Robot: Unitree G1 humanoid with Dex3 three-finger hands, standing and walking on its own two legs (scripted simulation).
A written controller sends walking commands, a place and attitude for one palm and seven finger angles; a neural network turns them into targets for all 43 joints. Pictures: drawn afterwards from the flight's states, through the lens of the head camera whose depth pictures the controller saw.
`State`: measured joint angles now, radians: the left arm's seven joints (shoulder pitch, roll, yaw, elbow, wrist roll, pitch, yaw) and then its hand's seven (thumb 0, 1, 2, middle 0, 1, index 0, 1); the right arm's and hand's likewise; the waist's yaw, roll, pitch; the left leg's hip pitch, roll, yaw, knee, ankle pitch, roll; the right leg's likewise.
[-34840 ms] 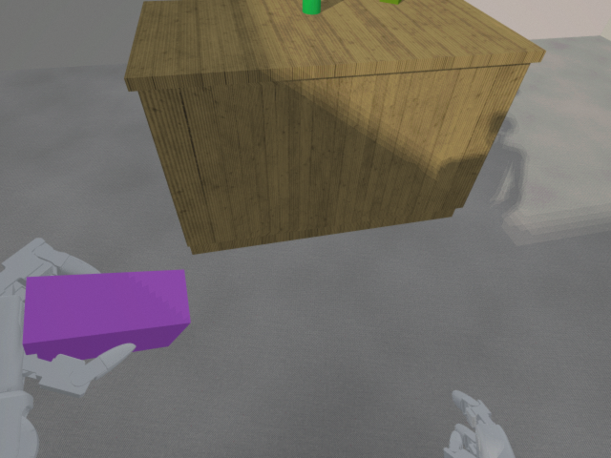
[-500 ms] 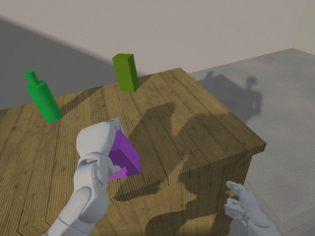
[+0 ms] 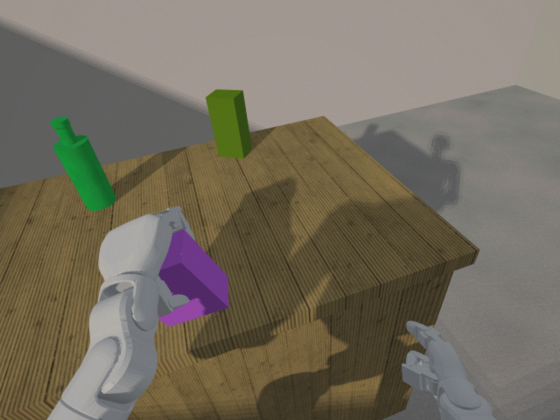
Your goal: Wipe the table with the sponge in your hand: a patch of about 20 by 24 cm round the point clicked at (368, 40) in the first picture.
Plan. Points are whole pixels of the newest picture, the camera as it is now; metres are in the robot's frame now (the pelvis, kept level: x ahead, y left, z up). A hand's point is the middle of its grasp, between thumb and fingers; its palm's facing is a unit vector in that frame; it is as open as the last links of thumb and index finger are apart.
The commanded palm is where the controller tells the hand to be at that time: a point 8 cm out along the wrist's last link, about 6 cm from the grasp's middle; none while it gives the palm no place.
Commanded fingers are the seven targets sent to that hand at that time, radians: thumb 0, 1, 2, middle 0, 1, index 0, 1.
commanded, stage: slide back across to the middle lane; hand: left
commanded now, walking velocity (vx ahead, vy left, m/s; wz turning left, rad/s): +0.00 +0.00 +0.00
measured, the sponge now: (184, 288) +0.27 +0.19 +0.09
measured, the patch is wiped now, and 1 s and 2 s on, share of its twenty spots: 0.95 0.95 0.95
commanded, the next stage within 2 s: wipe forward along the middle lane in 0.08 s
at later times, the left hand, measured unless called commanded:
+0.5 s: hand (143, 261) +0.27 +0.24 +0.14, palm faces +0.16 -0.15 -0.98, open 9.9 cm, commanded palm +0.24 +0.24 +0.19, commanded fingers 0.00 0.10 1.30 -1.20 -1.60 -1.20 -1.60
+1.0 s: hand (141, 246) +0.31 +0.27 +0.13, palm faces +0.05 -0.07 -1.00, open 9.9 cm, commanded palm +0.29 +0.27 +0.17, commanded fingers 0.00 0.10 1.30 -1.20 -1.60 -1.20 -1.60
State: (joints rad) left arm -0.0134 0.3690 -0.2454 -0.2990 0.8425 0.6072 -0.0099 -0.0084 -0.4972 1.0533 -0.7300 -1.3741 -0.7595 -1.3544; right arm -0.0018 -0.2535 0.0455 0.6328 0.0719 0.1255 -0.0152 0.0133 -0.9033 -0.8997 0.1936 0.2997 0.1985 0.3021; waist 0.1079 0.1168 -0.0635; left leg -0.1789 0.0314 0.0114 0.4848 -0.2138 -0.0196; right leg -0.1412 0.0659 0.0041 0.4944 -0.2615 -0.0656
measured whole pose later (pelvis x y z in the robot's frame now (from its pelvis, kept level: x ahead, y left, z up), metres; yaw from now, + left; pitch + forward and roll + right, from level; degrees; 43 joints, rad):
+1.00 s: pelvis +0.00 +0.00 +0.00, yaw +2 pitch -3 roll +0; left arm -0.28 0.44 -0.17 0.18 0.95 0.48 -0.09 -0.02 -0.51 1.06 -0.75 -1.36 -0.77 -1.34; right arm 0.06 -0.29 0.04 0.71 0.07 0.05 -0.06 0.01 -0.90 -0.90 0.20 0.30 0.20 0.30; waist 0.09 0.11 -0.06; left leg -0.22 0.02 -0.02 0.48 -0.20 -0.02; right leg -0.17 0.06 -0.02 0.49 -0.26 -0.07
